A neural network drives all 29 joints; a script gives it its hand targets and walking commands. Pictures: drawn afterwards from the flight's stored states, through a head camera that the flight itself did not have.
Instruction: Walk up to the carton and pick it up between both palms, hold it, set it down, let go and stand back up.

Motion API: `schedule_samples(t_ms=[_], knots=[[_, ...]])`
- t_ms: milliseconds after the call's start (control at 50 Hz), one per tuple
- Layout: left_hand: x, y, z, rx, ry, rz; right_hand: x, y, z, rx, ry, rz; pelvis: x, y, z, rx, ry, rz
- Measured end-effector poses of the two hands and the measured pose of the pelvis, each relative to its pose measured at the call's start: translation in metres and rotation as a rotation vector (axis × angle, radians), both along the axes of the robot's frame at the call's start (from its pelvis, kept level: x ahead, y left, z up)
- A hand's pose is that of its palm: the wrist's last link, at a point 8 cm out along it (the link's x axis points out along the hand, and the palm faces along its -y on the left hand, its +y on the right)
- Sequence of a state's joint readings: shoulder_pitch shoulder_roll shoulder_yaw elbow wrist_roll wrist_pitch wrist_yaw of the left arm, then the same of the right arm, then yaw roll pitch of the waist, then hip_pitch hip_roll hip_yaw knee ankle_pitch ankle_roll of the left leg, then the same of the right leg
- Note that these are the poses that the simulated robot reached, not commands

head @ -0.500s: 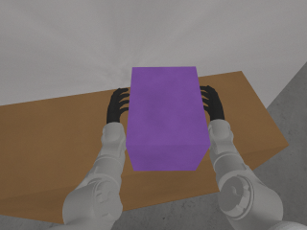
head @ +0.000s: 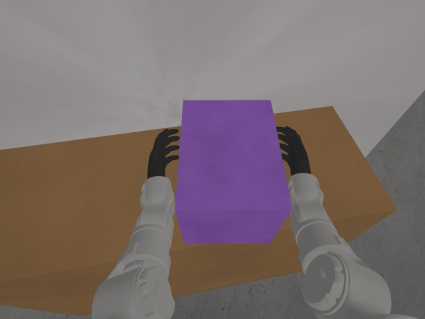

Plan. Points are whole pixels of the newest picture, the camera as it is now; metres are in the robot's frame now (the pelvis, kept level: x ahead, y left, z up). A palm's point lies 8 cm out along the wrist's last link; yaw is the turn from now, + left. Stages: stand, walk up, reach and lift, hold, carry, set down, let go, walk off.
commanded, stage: reach and lift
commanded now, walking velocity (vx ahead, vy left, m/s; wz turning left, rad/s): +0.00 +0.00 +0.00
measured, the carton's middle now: (227, 172) +0.41 +0.00 +0.00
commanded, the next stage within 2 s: none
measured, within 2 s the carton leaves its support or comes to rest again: leaves its support in 0.92 s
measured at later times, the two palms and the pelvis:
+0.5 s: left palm (159, 170) +0.39 +0.14 +0.03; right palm (297, 167) +0.40 -0.13 +0.03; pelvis +0.00 +0.00 +0.00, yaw +0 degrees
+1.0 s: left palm (157, 171) +0.38 +0.14 +0.03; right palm (298, 165) +0.40 -0.13 +0.04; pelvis -0.01 +0.00 +0.00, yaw +1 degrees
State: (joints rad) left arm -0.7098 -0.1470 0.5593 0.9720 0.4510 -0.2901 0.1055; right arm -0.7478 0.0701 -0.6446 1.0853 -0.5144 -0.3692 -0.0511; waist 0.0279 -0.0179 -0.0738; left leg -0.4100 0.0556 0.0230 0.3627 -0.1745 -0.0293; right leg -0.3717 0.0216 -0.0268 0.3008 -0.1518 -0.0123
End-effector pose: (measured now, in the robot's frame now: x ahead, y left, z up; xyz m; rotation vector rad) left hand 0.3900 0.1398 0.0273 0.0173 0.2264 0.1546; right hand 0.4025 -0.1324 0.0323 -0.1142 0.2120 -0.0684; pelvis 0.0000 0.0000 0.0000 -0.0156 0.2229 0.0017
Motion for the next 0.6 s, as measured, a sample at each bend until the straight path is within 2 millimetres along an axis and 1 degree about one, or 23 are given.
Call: schedule_samples(t_ms=[600], knots=[[0.0001, 0.0002, -0.0004, -0.005, 0.001, 0.002, -0.0002, 0.0001, 0.0004, -0.01, 0.0, -0.001, -0.0001, -0.0004, 0.001, 0.001, 0.011, 0.008]])
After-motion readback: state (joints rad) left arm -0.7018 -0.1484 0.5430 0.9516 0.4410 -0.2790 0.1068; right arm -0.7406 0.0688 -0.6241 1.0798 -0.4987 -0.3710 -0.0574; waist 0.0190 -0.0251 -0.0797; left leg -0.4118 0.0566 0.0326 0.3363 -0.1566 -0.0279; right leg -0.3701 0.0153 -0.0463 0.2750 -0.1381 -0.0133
